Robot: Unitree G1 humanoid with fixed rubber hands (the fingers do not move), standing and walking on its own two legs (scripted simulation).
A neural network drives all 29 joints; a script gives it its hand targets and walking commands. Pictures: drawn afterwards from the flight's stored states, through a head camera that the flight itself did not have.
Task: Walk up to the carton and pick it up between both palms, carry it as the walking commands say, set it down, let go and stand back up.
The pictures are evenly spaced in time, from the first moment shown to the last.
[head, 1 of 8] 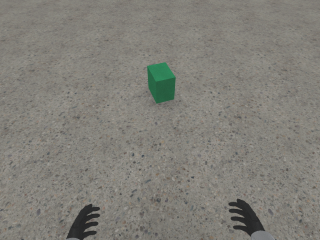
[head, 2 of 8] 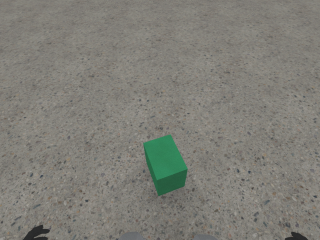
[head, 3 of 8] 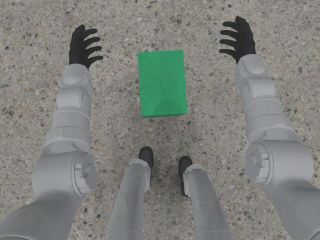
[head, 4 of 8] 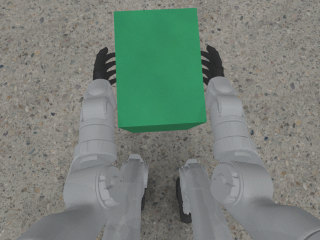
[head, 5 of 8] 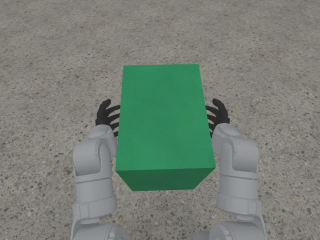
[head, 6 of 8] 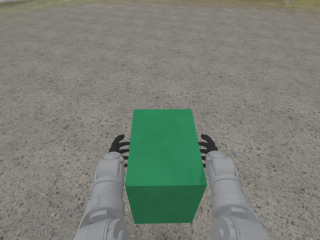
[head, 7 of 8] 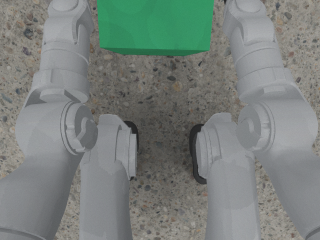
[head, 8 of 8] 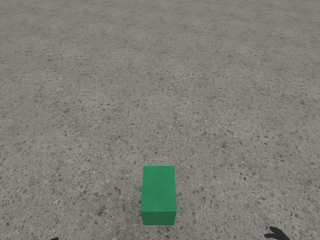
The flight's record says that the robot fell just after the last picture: no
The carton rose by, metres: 0.70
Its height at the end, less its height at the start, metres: +0.00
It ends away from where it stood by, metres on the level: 0.72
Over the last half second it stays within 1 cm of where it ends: yes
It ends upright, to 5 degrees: yes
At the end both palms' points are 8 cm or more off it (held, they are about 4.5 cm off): yes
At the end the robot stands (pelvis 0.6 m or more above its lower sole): yes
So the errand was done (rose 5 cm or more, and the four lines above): yes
